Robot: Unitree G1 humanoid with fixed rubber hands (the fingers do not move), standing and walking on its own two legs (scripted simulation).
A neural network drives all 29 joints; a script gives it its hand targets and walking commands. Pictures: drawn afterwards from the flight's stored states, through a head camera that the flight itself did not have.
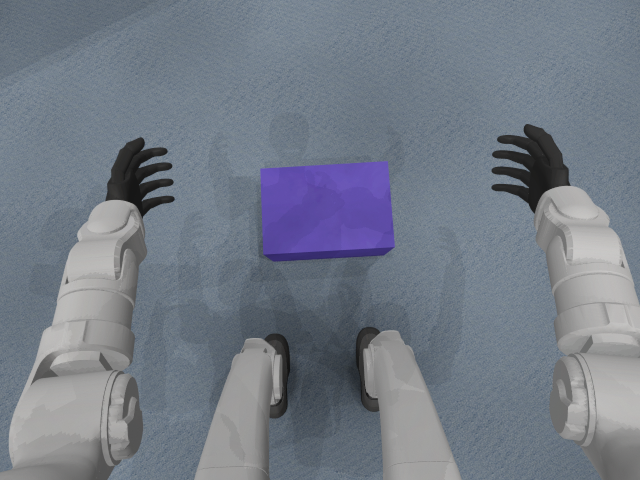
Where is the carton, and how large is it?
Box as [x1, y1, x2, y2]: [260, 161, 394, 261]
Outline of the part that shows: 387,161 260,169 263,254 273,261 382,255 394,246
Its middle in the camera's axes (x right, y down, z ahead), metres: +0.02 -0.07 +0.97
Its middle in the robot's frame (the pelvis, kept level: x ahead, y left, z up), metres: +0.52 -0.02 -0.59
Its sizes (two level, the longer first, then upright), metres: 0.296 0.201 0.170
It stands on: the floor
